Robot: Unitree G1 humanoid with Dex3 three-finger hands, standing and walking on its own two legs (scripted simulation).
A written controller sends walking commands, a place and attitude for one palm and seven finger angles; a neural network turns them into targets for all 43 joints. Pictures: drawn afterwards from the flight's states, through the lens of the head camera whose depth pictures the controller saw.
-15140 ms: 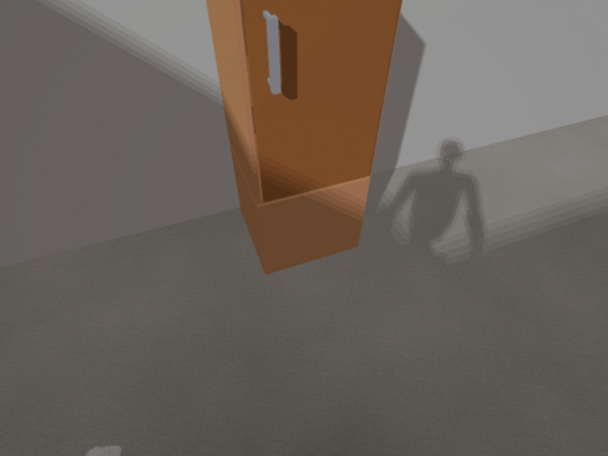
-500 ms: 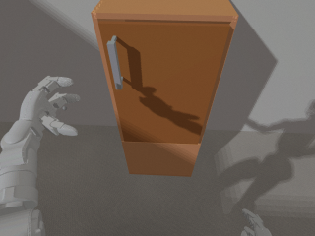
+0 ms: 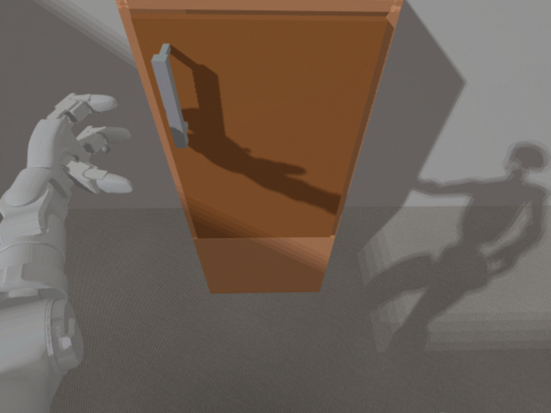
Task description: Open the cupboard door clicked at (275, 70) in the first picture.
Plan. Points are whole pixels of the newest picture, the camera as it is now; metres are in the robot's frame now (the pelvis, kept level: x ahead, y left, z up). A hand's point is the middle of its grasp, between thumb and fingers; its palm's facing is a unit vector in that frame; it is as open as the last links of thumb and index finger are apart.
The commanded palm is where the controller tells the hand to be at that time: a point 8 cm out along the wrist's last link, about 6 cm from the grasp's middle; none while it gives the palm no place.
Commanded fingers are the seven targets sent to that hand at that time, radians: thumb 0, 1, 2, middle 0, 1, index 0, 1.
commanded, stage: move the hooked fingers beside the handle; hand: left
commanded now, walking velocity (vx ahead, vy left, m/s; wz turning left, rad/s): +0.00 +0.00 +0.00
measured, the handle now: (174, 99) +0.58 +0.17 +0.14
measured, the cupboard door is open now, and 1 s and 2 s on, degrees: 0 0 0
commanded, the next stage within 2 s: slide the fingers in behind the handle in 1.64 s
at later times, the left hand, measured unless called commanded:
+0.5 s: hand (125, 116) +0.51 +0.23 +0.16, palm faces +0.02 -1.00 +0.00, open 14.0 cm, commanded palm +0.50 +0.29 +0.15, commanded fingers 0.00 -0.50 0.30 -0.30 -1.20 -0.30 -1.20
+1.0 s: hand (118, 116) +0.52 +0.25 +0.15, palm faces +0.01 -1.00 +0.03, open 14.0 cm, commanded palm +0.50 +0.29 +0.14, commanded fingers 0.00 -0.50 0.30 -0.30 -1.20 -0.30 -1.20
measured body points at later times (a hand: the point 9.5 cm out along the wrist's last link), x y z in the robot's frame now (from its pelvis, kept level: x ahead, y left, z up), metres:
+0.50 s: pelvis +0.00 +0.00 -0.01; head +0.08 +0.00 +0.43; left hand +0.50 +0.28 +0.16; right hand -0.01 -0.28 -0.12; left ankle +0.03 +0.11 -0.73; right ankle -0.03 -0.11 -0.73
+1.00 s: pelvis +0.02 +0.01 -0.01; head +0.10 +0.03 +0.43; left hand +0.52 +0.30 +0.15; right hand +0.00 -0.26 -0.12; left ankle +0.03 +0.11 -0.73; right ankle -0.03 -0.11 -0.73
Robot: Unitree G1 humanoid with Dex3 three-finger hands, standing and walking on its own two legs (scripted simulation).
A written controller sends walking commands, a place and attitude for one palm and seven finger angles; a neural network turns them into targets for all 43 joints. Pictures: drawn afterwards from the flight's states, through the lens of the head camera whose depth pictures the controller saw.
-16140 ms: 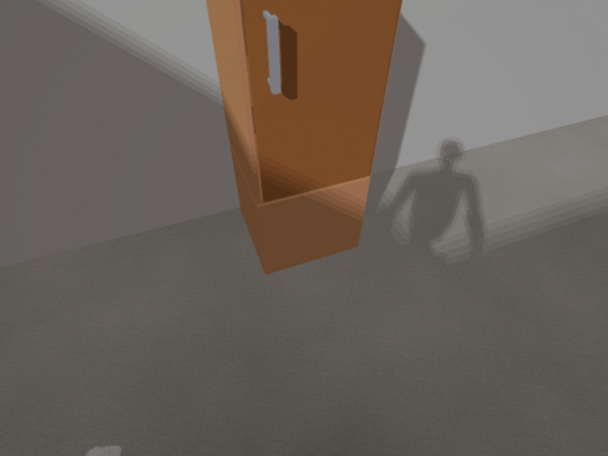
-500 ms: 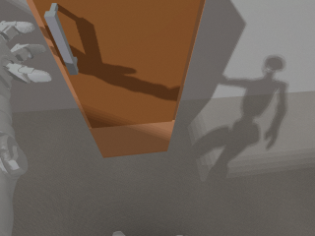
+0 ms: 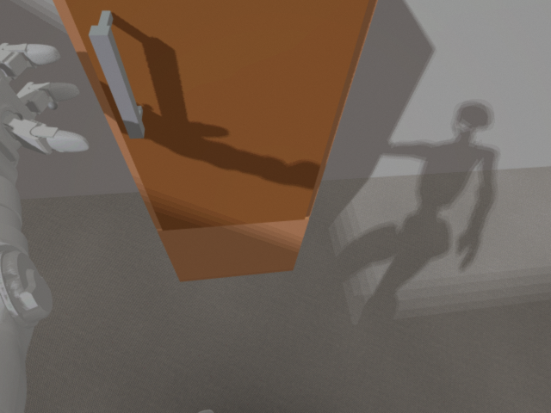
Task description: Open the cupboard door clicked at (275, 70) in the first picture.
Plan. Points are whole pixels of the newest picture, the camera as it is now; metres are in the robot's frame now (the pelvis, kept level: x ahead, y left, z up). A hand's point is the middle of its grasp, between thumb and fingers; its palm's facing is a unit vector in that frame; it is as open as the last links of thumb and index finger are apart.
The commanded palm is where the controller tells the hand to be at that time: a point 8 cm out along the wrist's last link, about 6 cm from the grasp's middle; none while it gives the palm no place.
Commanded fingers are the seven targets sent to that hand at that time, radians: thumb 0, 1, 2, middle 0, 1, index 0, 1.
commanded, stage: move the hooked fingers beside the handle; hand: left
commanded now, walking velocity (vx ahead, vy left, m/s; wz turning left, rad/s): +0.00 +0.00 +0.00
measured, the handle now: (123, 80) +0.55 +0.18 +0.15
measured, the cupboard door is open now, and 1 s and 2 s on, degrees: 0 0 0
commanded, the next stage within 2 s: slide the fingers in behind the handle in 0.64 s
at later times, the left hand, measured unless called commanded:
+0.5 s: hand (78, 99) +0.50 +0.23 +0.16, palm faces +0.06 -1.00 +0.01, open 14.0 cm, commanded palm +0.48 +0.29 +0.15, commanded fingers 0.00 -0.50 0.30 -0.30 -1.20 -0.30 -1.20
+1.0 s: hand (79, 100) +0.50 +0.23 +0.16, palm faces +0.04 -1.00 +0.02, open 14.0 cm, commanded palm +0.48 +0.28 +0.15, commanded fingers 0.00 -0.50 0.30 -0.30 -1.20 -0.30 -1.20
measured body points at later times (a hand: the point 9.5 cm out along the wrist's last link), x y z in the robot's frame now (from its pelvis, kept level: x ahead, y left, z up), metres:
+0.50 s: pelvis -0.02 -0.01 -0.01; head +0.07 +0.01 +0.44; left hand +0.49 +0.28 +0.16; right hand -0.03 -0.28 -0.11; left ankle +0.00 +0.10 -0.71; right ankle -0.05 -0.13 -0.71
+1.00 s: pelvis -0.01 -0.01 +0.00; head +0.09 +0.01 +0.44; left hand +0.50 +0.28 +0.16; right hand -0.02 -0.29 -0.11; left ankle +0.00 +0.10 -0.71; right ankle -0.05 -0.13 -0.71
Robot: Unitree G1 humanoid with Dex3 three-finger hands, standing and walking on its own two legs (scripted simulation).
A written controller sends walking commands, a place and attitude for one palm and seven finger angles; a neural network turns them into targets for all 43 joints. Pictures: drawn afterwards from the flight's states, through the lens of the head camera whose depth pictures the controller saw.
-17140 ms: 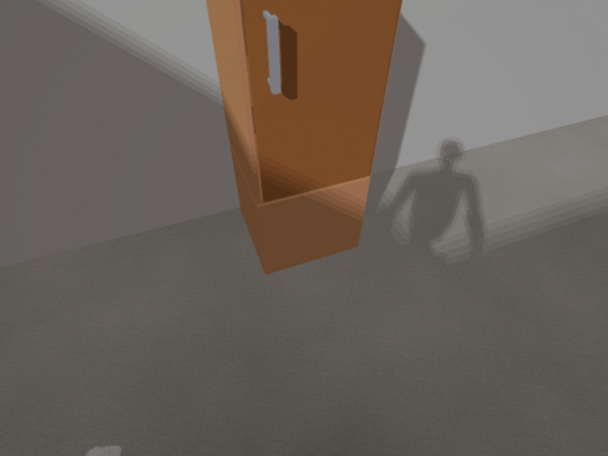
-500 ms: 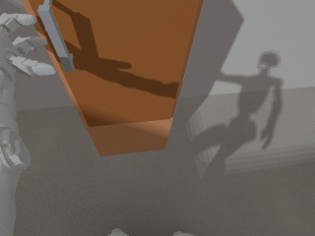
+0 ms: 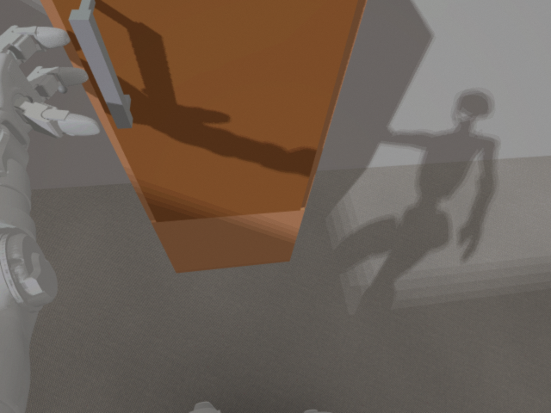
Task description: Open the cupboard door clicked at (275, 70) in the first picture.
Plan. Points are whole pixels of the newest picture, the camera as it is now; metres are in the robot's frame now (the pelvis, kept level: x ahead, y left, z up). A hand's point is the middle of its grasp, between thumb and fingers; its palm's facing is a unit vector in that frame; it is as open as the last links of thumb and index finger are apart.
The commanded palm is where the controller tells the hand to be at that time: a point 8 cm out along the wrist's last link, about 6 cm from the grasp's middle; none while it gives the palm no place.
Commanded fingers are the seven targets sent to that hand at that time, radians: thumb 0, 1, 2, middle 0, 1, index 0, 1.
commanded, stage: slide the fingers in behind the handle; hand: left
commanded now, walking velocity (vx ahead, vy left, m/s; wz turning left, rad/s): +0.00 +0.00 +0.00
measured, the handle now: (108, 68) +0.56 +0.19 +0.16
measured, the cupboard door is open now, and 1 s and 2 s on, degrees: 0 0 0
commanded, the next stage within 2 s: close the thumb around the handle in 1.34 s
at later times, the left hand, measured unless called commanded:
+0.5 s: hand (88, 89) +0.51 +0.20 +0.16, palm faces +0.05 -1.00 +0.03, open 13.9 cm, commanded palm +0.49 +0.24 +0.15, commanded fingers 0.00 -0.50 0.30 -0.30 -1.20 -0.30 -1.20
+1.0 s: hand (113, 88) +0.52 +0.17 +0.16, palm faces +0.06 -1.00 +0.00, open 13.9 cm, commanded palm +0.49 +0.21 +0.15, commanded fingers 0.00 -0.50 0.30 -0.30 -1.20 -0.30 -1.20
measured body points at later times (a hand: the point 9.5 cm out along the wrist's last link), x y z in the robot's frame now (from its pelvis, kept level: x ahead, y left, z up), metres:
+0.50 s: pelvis +0.00 +0.00 +0.00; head +0.08 +0.01 +0.44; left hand +0.51 +0.26 +0.16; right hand +0.00 -0.26 -0.12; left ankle +0.01 +0.11 -0.71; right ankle -0.05 -0.12 -0.71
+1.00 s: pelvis -0.01 -0.01 +0.00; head +0.08 +0.00 +0.44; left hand +0.51 +0.23 +0.16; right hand -0.04 -0.27 -0.12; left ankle +0.01 +0.11 -0.71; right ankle -0.05 -0.12 -0.71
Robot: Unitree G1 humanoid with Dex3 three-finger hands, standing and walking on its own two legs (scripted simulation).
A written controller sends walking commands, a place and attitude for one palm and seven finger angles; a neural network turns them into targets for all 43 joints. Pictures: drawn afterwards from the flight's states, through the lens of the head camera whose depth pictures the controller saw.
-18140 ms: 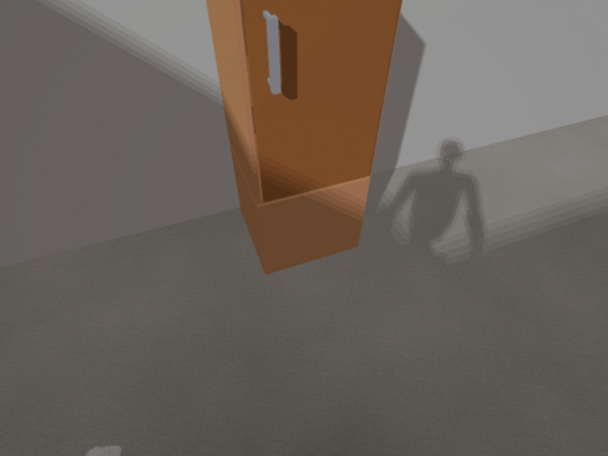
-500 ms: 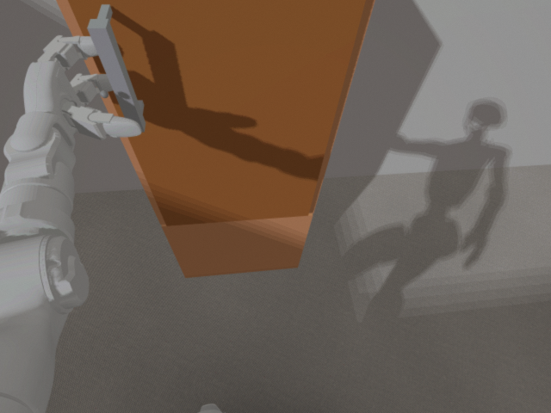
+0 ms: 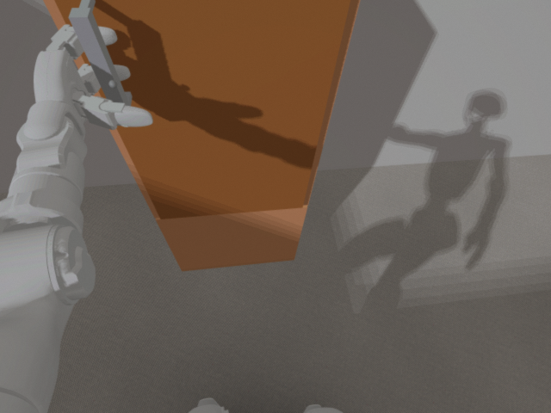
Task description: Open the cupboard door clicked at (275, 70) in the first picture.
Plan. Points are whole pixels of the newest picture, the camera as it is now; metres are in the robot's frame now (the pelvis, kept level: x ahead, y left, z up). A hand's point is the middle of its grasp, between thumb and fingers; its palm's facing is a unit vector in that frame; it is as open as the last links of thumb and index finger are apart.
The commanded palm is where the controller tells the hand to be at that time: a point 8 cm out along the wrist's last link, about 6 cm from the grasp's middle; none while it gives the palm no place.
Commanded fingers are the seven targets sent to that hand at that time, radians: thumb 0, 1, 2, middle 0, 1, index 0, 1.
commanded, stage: slide the fingers in behind the handle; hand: left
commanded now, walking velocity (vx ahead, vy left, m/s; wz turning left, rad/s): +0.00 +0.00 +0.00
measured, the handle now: (108, 65) +0.58 +0.19 +0.16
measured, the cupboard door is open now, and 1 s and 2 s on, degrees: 0 0 16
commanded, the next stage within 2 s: close the thumb around the handle in 0.34 s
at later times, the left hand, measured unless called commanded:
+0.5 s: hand (116, 84) +0.53 +0.17 +0.16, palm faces +0.04 -1.00 +0.00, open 13.8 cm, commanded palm +0.51 +0.21 +0.16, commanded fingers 0.00 -0.28 0.40 -0.32 -1.22 -0.32 -1.22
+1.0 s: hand (117, 84) +0.53 +0.17 +0.16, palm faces +0.03 -1.00 +0.01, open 6.4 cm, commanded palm +0.50 +0.22 +0.16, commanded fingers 0.00 0.90 0.90 -0.40 -1.35 -0.40 -1.35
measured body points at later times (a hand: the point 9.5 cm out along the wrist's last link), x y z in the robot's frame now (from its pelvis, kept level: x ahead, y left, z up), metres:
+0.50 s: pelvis +0.01 +0.00 +0.00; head +0.09 +0.01 +0.44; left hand +0.52 +0.22 +0.16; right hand -0.01 -0.27 -0.12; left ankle +0.02 +0.12 -0.71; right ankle -0.03 -0.11 -0.71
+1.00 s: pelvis +0.01 +0.00 +0.00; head +0.09 +0.00 +0.45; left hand +0.52 +0.22 +0.16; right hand -0.01 -0.26 -0.11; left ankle +0.02 +0.12 -0.71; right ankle -0.03 -0.11 -0.71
